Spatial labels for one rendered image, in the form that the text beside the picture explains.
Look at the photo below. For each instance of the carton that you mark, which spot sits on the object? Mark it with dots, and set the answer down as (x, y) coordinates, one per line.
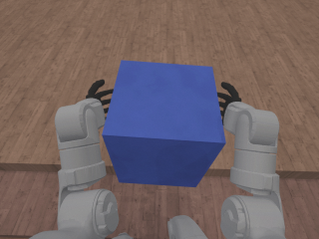
(163, 125)

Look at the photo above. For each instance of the right robot upper arm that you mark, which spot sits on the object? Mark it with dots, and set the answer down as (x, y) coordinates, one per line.
(251, 217)

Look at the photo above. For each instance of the left robot hand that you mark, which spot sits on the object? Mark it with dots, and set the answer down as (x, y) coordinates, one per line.
(92, 93)

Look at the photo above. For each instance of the robot left forearm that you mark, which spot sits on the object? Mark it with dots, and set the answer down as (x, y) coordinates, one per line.
(77, 129)

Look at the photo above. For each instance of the robot left shin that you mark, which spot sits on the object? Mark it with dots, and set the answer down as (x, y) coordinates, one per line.
(121, 234)

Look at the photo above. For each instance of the robot right thigh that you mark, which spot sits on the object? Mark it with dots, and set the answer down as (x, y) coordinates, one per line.
(183, 227)

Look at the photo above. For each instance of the left robot upper arm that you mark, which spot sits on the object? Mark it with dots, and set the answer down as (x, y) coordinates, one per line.
(89, 214)

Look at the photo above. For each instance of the right robot hand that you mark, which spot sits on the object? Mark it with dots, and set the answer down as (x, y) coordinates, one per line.
(234, 97)

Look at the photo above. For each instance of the robot right forearm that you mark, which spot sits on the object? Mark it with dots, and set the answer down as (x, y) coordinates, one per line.
(256, 139)

